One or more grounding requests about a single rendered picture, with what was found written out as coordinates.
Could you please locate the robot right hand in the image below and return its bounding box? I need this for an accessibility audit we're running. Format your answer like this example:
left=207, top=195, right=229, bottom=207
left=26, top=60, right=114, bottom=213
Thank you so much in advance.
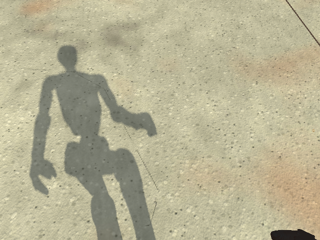
left=270, top=229, right=317, bottom=240

